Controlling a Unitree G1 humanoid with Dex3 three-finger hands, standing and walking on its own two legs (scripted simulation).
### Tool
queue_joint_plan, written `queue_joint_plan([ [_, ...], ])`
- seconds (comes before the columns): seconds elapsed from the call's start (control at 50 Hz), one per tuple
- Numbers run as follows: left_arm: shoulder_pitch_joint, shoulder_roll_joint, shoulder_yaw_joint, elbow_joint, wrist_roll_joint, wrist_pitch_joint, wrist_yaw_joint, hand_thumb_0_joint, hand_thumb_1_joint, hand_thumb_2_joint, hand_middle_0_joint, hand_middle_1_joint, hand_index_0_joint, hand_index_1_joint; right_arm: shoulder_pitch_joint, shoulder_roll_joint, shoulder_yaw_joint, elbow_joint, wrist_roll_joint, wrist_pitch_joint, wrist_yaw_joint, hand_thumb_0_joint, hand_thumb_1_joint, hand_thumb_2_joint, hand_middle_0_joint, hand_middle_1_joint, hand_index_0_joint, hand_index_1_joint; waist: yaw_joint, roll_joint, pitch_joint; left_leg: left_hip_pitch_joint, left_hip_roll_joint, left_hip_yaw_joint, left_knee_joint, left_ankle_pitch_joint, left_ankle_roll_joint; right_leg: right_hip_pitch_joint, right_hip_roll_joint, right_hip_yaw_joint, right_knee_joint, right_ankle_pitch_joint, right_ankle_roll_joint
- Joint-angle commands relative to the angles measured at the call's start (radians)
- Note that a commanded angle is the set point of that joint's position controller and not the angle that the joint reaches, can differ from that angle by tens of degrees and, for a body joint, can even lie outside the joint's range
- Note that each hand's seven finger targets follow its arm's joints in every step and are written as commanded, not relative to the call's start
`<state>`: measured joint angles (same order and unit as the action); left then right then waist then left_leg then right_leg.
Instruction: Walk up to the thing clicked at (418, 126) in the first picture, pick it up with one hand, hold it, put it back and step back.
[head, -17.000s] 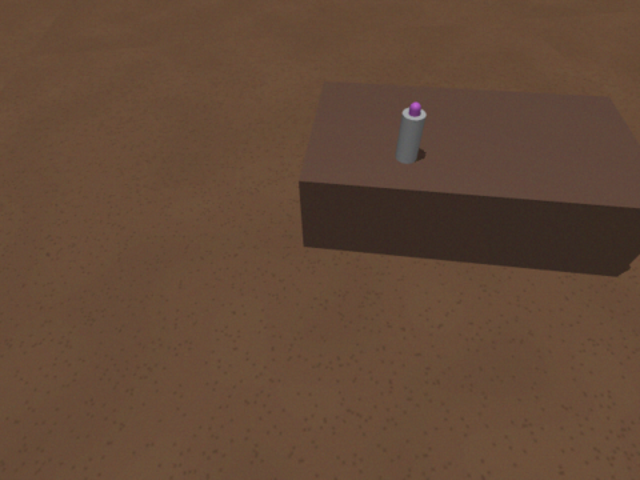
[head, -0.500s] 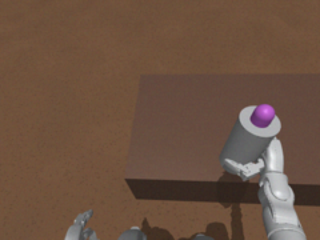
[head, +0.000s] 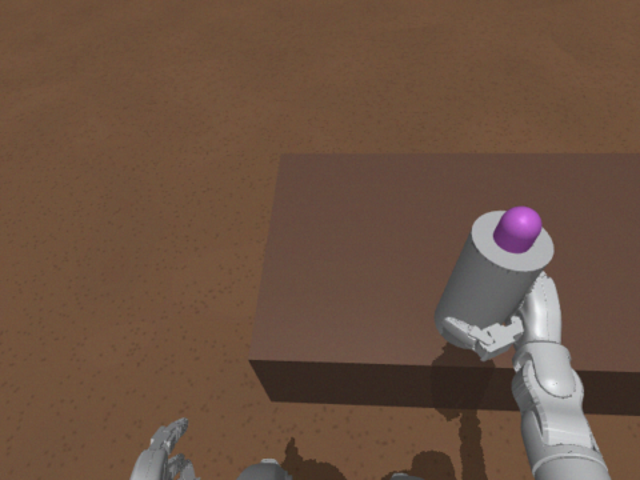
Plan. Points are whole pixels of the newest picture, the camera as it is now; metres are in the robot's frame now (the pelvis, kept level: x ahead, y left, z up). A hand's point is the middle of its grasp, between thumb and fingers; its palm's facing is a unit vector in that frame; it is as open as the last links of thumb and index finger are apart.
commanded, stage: hold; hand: right
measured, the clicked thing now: (489, 277) +0.33 -0.17 +0.08
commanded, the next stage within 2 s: crouch in 1.74 s
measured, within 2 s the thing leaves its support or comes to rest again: neither
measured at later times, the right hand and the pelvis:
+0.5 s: hand (475, 299) +0.32 -0.17 +0.03, palm faces +0.10 +0.99 +0.00, open 10.9 cm; pelvis +0.00 +0.01 +0.00, yaw +0 degrees
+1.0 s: hand (469, 297) +0.33 -0.16 +0.03, palm faces +0.10 +0.99 +0.00, open 10.9 cm; pelvis +0.00 +0.01 +0.00, yaw +0 degrees
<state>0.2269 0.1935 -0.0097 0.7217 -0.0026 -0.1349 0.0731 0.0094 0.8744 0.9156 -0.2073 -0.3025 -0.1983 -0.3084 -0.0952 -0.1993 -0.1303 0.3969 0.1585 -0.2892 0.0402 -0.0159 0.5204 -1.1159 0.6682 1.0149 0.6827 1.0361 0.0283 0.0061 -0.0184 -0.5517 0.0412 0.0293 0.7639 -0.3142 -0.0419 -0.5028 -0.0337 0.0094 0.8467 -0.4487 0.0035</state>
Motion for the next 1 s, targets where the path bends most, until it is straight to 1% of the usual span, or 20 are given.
queue_joint_plan([
  [0.0,-0.021,0.133,0.047,-0.117,-0.003,-0.048,0.010,0.000,0.874,0.918,-0.200,-0.304,-0.195,-0.309,-0.409,-0.145,-0.080,-0.387,0.043,-0.148,-0.004,0.000,-0.076,-1.274,1.245,1.397,1.287,1.397,-0.001,-0.080,-0.360,0.209,-0.037,0.017,-0.071,0.232,0.049,0.112,0.020,0.004,-0.155,0.315,0.010],
  [0.04,-0.019,0.135,0.045,-0.116,-0.003,-0.048,0.010,0.000,0.870,0.915,-0.201,-0.304,-0.197,-0.308,-0.388,-0.152,-0.086,-0.387,0.046,-0.147,-0.003,0.000,-0.068,-1.284,1.253,1.409,1.297,1.409,-0.012,-0.092,-0.347,0.231,-0.036,0.016,-0.074,0.238,0.050,0.104,0.022,0.002,-0.159,0.325,0.011],
  [0.12,-0.013,0.122,0.037,-0.117,-0.002,-0.046,0.013,0.000,0.876,0.917,-0.199,-0.305,-0.196,-0.308,-0.422,-0.125,-0.060,-0.388,0.043,-0.140,-0.001,0.000,-0.072,-1.298,1.263,1.424,1.308,1.424,0.006,-0.069,-0.351,0.226,-0.036,0.017,-0.071,0.280,0.049,0.114,0.020,0.000,-0.152,0.371,0.010],
  [0.14,-0.001,0.160,0.064,-0.103,-0.002,-0.043,0.015,0.000,0.869,0.917,-0.201,-0.305,-0.197,-0.309,-0.372,-0.133,-0.070,-0.311,0.037,-0.130,0.000,0.000,-0.057,-1.311,1.265,1.435,1.313,1.435,0.012,-0.065,-0.335,0.213,-0.036,0.015,-0.076,0.261,0.050,0.112,0.021,0.000,-0.152,0.348,0.008],
  [0.18,-0.006,0.130,0.043,-0.110,-0.003,-0.044,0.010,0.000,0.869,0.918,-0.201,-0.305,-0.196,-0.310,-0.433,-0.116,-0.050,-0.360,0.042,-0.140,0.007,0.000,-0.040,-1.297,1.254,1.423,1.301,1.423,0.010,-0.067,-0.340,0.208,-0.037,0.016,-0.075,0.261,0.051,0.111,0.018,0.001,-0.156,0.349,0.009],
  [0.24,-0.004,0.141,0.054,-0.109,0.000,-0.041,0.013,0.000,0.870,0.913,-0.201,-0.303,-0.197,-0.308,-0.410,-0.153,-0.091,-0.337,0.033,-0.140,0.006,0.000,-0.056,-1.301,1.257,1.425,1.305,1.425,-0.004,-0.066,-0.353,0.230,-0.034,0.014,-0.080,0.256,0.050,0.112,0.023,-0.001,-0.156,0.336,0.007],
  [0.26,-0.001,0.157,0.066,-0.103,0.000,-0.043,0.012,0.000,0.878,0.913,-0.201,-0.305,-0.198,-0.307,-0.373,-0.136,-0.082,-0.295,0.035,-0.137,0.010,0.000,-0.065,-1.303,1.265,1.430,1.311,1.430,-0.002,-0.046,-0.339,0.222,-0.035,0.019,-0.077,0.250,0.047,0.105,0.020,0.002,-0.157,0.331,0.007],
  [0.32,-0.012,0.134,0.047,-0.120,-0.001,-0.041,0.007,0.000,0.877,0.913,-0.201,-0.304,-0.198,-0.306,-0.468,-0.152,-0.079,-0.401,0.041,-0.155,0.012,0.000,-0.038,-1.280,1.238,1.403,1.285,1.403,-0.009,-0.097,-0.366,0.237,-0.033,0.011,-0.076,0.262,0.050,0.118,0.023,-0.001,-0.155,0.339,0.010],
  [0.38,-0.013,0.137,0.051,-0.113,-0.001,-0.044,0.005,0.000,0.877,0.915,-0.200,-0.305,-0.198,-0.308,-0.388,-0.126,-0.071,-0.355,0.044,-0.153,0.011,0.000,-0.048,-1.302,1.251,1.423,1.300,1.423,-0.008,-0.084,-0.336,0.221,-0.037,0.015,-0.076,0.240,0.052,0.100,0.022,-0.001,-0.163,0.320,0.011],
  [0.4,-0.008,0.152,0.062,-0.115,-0.001,-0.042,0.006,0.000,0.880,0.912,-0.199,-0.305,-0.198,-0.306,-0.408,-0.146,-0.088,-0.364,0.047,-0.152,0.012,0.000,-0.045,-1.298,1.246,1.418,1.295,1.418,-0.005,-0.081,-0.358,0.222,-0.037,0.016,-0.078,0.240,0.052,0.114,0.020,0.002,-0.162,0.330,0.012],
  [0.44,-0.010,0.133,0.049,-0.119,-0.001,-0.045,0.004,0.000,0.875,0.916,-0.200,-0.303,-0.197,-0.307,-0.447,-0.135,-0.070,-0.413,0.047,-0.159,0.011,0.000,-0.058,-1.309,1.258,1.430,1.307,1.430,-0.001,-0.083,-0.371,0.222,-0.036,0.013,-0.075,0.265,0.050,0.128,0.021,0.000,-0.154,0.344,0.010],
  [0.5,-0.008,0.144,0.055,-0.106,0.000,-0.045,0.008,0.000,0.875,0.915,-0.201,-0.305,-0.199,-0.307,-0.431,-0.123,-0.060,-0.351,0.043,-0.159,0.011,0.000,-0.061,-1.308,1.261,1.430,1.309,1.430,0.016,-0.066,-0.328,0.184,-0.038,0.012,-0.073,0.231,0.050,0.103,0.018,0.002,-0.155,0.309,0.008],
  [0.56,-0.014,0.135,0.048,-0.115,-0.001,-0.047,0.009,0.000,0.877,0.911,-0.201,-0.304,-0.199,-0.305,-0.456,-0.160,-0.092,-0.405,0.044,-0.167,0.007,0.000,-0.055,-1.316,1.265,1.439,1.314,1.439,-0.008,-0.090,-0.367,0.210,-0.035,0.010,-0.078,0.223,0.050,0.118,0.021,0.000,-0.162,0.300,0.009],
  [0.62,-0.025,0.136,0.047,-0.112,-0.002,-0.049,0.010,0.000,0.881,0.910,-0.200,-0.305,-0.200,-0.305,-0.445,-0.131,-0.061,-0.375,0.044,-0.163,0.007,0.000,-0.064,-1.306,1.260,1.429,1.309,1.429,0.005,-0.084,-0.328,0.193,-0.037,0.010,-0.087,0.187,0.049,0.099,0.022,-0.002,-0.170,0.246,0.006],
  [0.66,-0.022,0.134,0.045,-0.103,0.000,-0.053,0.008,0.000,0.880,0.914,-0.201,-0.305,-0.199,-0.307,-0.437,-0.114,-0.049,-0.365,0.045,-0.164,0.011,0.000,-0.075,-1.296,1.260,1.419,1.305,1.419,0.004,-0.085,-0.340,0.193,-0.037,0.015,-0.076,0.209,0.049,0.104,0.019,0.001,-0.166,0.281,0.009],
  [0.68,-0.024,0.137,0.045,-0.110,-0.001,-0.052,0.008,0.000,0.884,0.911,-0.200,-0.306,-0.201,-0.306,-0.473,-0.137,-0.057,-0.394,0.043,-0.169,0.010,0.000,-0.076,-1.295,1.259,1.419,1.305,1.419,0.004,-0.103,-0.361,0.198,-0.036,0.009,-0.077,0.209,0.050,0.114,0.022,-0.001,-0.164,0.274,0.008],
  [0.7,-0.009,0.157,0.061,-0.102,0.000,-0.050,0.013,0.000,0.878,0.913,-0.199,-0.302,-0.197,-0.305,-0.420,-0.151,-0.080,-0.341,0.037,-0.161,0.008,0.000,-0.065,-1.302,1.261,1.426,1.308,1.426,0.000,-0.074,-0.374,0.211,-0.037,0.015,-0.072,0.233,0.050,0.126,0.019,0.002,-0.160,0.313,0.011],
  [0.82,-0.022,0.125,0.035,-0.105,0.000,-0.048,0.009,0.000,0.877,0.913,-0.201,-0.305,-0.199,-0.307,-0.434,-0.125,-0.068,-0.333,0.044,-0.162,0.011,0.000,-0.055,-1.310,1.264,1.434,1.312,1.434,-0.002,-0.067,-0.333,0.200,-0.033,0.012,-0.074,0.229,0.049,0.098,0.022,-0.003,-0.156,0.300,0.006],
  [0.92,-0.022,0.135,0.043,-0.110,0.002,-0.047,0.007,0.000,0.879,0.912,-0.199,-0.304,-0.199,-0.305,-0.432,-0.159,-0.092,-0.368,0.040,-0.172,0.011,0.000,-0.045,-1.313,1.268,1.440,1.318,1.440,-0.017,-0.099,-0.371,0.213,-0.032,0.006,-0.063,0.255,0.051,0.111,0.025,-0.004,-0.146,0.331,0.010],
  [0.98,-0.012,0.130,0.044,-0.106,0.003,-0.045,0.010,0.000,0.879,0.912,-0.199,-0.303,-0.197,-0.305,-0.438,-0.139,-0.082,-0.338,0.037,-0.169,0.011,0.000,-0.074,-1.308,1.260,1.428,1.308,1.428,0.003,-0.075,-0.369,0.218,-0.031,0.005,-0.067,0.268,0.048,0.104,0.027,-0.008,-0.142,0.328,0.006],
])
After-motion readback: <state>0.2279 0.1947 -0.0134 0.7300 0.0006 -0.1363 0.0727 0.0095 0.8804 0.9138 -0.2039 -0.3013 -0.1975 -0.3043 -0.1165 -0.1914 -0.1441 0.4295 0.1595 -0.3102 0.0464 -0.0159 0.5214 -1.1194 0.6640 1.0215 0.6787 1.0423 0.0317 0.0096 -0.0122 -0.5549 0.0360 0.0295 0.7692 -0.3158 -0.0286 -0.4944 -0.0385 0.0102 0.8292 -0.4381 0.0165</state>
